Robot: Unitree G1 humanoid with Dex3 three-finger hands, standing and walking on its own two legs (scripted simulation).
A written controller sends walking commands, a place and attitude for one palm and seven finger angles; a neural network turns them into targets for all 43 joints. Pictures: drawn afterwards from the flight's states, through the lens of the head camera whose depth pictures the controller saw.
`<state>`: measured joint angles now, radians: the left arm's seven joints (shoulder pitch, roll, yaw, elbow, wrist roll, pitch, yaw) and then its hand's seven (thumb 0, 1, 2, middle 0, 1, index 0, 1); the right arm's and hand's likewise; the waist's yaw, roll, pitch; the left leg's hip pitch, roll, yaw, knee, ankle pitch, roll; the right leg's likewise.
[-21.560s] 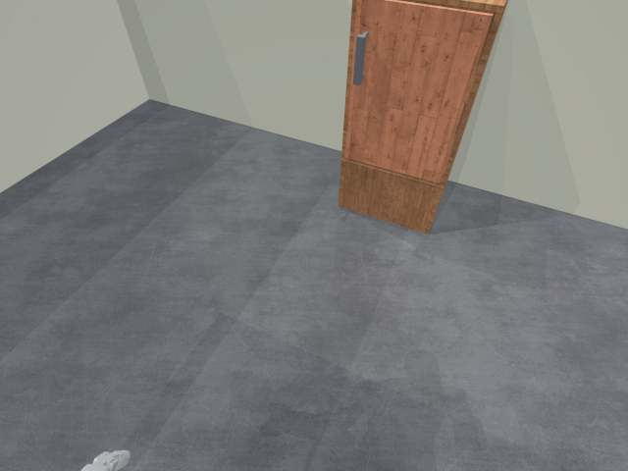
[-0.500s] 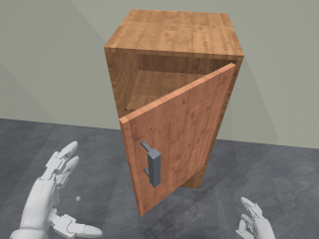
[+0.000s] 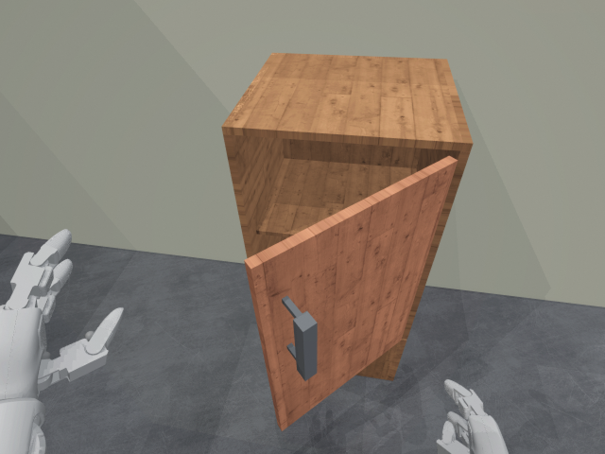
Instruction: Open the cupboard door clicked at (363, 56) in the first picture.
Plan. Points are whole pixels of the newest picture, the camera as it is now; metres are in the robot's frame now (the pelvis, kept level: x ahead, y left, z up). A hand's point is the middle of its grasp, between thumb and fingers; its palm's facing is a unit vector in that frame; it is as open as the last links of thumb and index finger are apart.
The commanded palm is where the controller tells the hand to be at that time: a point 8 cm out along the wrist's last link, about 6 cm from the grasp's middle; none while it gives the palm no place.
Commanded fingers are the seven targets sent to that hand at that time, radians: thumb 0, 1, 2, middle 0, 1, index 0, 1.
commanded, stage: draw the hand back to the body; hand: left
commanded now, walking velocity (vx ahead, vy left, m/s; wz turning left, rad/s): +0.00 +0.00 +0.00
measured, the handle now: (298, 338) +0.30 +0.05 -0.04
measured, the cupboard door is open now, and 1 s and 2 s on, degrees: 45 45 45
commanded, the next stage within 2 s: step back with the hand held close in 0.48 s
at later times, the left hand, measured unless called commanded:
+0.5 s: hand (80, 333) +0.17 +0.24 +0.17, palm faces +0.45 -0.80 -0.39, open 7.5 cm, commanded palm +0.13 +0.28 +0.18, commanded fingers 0.00 0.90 0.90 -0.20 -0.30 -0.20 -0.30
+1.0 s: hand (46, 360) +0.15 +0.26 +0.16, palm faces +0.36 -0.78 -0.51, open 7.4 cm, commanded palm +0.09 +0.30 +0.18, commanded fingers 0.00 0.90 0.90 -0.20 -0.30 -0.20 -0.30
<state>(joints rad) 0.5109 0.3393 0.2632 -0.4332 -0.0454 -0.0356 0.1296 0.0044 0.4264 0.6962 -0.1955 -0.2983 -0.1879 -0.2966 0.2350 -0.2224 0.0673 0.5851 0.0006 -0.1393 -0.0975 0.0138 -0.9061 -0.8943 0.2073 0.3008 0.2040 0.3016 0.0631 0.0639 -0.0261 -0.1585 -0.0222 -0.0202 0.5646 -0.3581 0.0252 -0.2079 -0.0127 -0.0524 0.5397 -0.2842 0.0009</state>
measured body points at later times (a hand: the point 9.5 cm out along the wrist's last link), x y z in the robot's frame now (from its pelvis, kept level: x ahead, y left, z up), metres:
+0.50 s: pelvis -0.01 -0.02 +0.01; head -0.04 -0.04 +0.46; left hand +0.15 +0.28 +0.19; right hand +0.17 -0.24 -0.07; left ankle -0.03 +0.10 -0.73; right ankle +0.01 -0.12 -0.73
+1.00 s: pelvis -0.05 +0.00 +0.01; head -0.04 +0.00 +0.46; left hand +0.12 +0.30 +0.19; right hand +0.11 -0.25 -0.08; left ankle -0.03 +0.10 -0.73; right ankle +0.01 -0.12 -0.73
